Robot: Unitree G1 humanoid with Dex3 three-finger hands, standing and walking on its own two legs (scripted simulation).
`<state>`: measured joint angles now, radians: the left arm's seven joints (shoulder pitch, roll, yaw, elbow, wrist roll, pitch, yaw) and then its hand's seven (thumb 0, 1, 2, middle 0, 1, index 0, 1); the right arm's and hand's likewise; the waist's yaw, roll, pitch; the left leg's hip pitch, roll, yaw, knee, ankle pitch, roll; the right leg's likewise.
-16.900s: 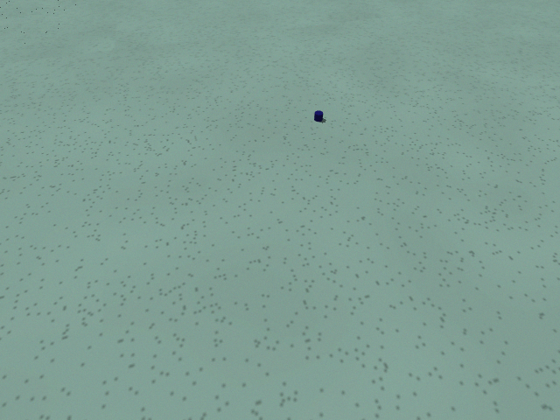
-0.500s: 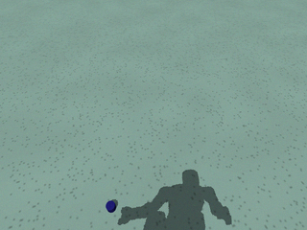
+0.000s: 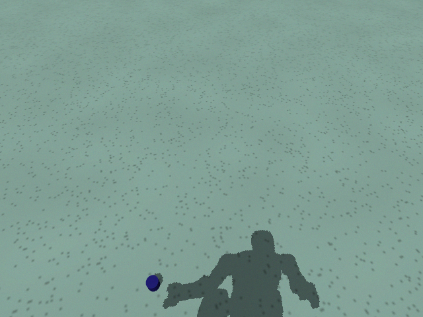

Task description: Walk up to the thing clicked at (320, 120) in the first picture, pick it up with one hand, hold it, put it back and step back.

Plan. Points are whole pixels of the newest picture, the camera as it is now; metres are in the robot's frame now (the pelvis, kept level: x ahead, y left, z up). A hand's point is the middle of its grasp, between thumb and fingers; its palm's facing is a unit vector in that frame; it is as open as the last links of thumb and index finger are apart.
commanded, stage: rise first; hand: left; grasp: from above
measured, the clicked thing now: (153, 283) +0.40 +0.28 -0.76
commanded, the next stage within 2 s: none
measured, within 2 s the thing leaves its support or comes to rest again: neither
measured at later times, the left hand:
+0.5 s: hand out of the picture +0.13 +0.26 -0.19, palm faces -0.10 -0.91 -0.41, open 12.2 cm
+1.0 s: hand out of the picture +0.11 +0.28 -0.26, palm faces -0.24 -0.82 -0.51, open 13.6 cm
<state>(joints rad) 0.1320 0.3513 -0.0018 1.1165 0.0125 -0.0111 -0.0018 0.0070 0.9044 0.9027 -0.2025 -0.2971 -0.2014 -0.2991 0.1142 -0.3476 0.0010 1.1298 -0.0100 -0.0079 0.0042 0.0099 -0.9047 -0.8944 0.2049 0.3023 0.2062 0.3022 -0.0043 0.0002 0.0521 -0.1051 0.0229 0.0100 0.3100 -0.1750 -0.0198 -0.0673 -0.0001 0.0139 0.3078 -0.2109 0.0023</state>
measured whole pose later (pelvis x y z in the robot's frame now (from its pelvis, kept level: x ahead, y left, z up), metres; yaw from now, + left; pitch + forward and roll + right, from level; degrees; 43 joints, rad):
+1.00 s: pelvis -0.02 +0.01 -0.12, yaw +0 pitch +21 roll -2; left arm 0.26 0.34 0.12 0.45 0.34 0.17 0.01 0.00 -0.43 0.87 -0.18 -0.97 -0.19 -0.97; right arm 0.17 -0.23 -0.02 0.53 0.00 -0.14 0.00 0.01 -0.91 -0.90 0.20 0.30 0.21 0.30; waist -0.03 0.00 -0.15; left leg -1.08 0.02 -0.04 1.27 -0.56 0.00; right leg -1.00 0.00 -0.02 1.23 -0.59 0.02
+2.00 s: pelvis -0.11 +0.01 -0.42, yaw -6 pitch +33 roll -7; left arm -0.70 0.73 0.15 1.21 1.19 -0.31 0.31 0.00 -0.40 0.93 -0.17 -0.90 -0.17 -0.90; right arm 0.11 -0.27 -0.01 0.76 -0.09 -0.04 0.10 0.01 -0.89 -0.89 0.20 0.30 0.21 0.30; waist -0.11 -0.02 -0.10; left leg -2.23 0.02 -0.13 2.29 -0.63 -0.01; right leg -2.13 0.04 -0.07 2.24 -0.69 0.03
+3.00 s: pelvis -0.10 +0.01 -0.46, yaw -9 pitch +32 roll -8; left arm -0.81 0.83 0.21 1.39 1.26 -0.34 0.41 0.00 -0.51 0.99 -0.09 -1.01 -0.09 -1.01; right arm 0.07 -0.26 0.07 0.77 -0.17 -0.03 0.14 0.01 -0.90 -0.89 0.20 0.30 0.21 0.30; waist -0.17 -0.05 -0.01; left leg -2.33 0.03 -0.18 2.45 -0.68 -0.02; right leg -2.23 0.07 -0.11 2.38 -0.72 0.03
